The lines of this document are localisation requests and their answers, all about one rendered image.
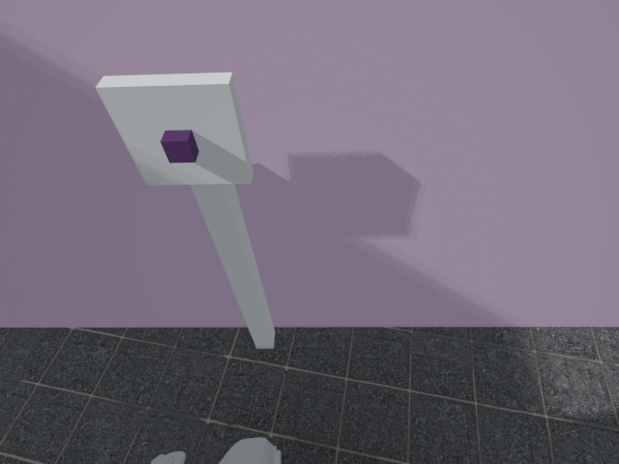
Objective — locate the button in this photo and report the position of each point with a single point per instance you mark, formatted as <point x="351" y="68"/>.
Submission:
<point x="179" y="146"/>

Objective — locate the panel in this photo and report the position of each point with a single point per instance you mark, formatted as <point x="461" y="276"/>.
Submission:
<point x="143" y="107"/>

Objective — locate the left robot thigh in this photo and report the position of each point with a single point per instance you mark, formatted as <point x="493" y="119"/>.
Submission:
<point x="252" y="451"/>

